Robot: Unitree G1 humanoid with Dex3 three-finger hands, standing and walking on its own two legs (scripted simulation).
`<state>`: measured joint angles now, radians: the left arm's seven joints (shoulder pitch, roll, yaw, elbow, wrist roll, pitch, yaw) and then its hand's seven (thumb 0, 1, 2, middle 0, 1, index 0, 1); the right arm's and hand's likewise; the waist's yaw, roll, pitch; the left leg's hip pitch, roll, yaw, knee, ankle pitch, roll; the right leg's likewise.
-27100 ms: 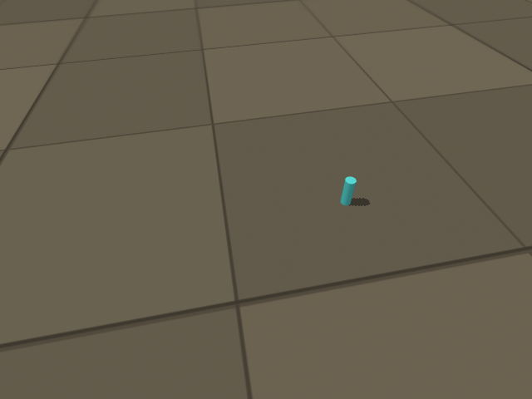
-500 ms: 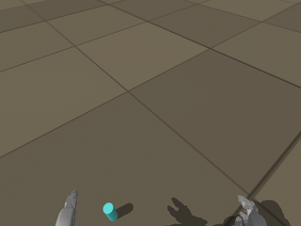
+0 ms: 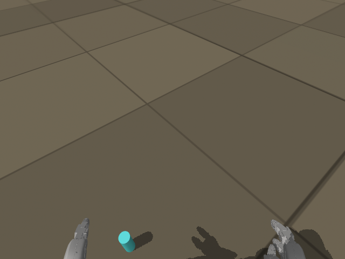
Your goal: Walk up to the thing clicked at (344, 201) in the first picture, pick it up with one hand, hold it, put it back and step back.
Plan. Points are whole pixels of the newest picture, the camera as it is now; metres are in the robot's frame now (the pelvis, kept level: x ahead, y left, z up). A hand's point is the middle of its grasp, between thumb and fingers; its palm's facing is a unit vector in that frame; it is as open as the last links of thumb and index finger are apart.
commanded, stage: home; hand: left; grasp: from the side
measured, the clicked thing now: (127, 242) +0.35 +0.26 -0.64
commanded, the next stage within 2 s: stand in 0.48 s
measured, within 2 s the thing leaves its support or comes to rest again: neither
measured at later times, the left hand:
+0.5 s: hand (101, 253) +0.18 +0.19 -0.05, palm faces +0.11 -0.95 -0.28, open 17.6 cm
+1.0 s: hand out of the picture +0.16 +0.21 -0.09, palm faces -0.02 -0.94 -0.33, open 10.1 cm
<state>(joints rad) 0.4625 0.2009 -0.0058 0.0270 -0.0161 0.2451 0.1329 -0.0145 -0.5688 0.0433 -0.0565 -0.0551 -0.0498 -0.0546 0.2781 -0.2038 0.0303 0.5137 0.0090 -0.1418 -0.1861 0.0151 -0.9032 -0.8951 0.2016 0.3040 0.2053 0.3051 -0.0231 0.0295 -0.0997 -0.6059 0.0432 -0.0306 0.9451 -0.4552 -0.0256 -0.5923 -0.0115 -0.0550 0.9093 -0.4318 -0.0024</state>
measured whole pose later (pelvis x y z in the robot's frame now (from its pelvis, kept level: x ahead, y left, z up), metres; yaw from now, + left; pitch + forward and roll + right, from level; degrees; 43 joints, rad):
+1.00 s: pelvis +0.00 +0.01 +0.01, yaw +0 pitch +2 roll +0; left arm 0.28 0.28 -0.01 0.42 0.06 0.06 0.04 -0.01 0.42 0.79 -0.20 -0.29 -0.20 -0.29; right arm 0.18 -0.25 0.01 0.73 -0.08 -0.05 -0.06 0.01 -0.90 -0.89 0.20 0.30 0.21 0.31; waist 0.01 -0.01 -0.01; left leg -0.48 0.01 0.00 0.86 -0.42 -0.01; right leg -0.49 -0.04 -0.03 0.86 -0.42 0.00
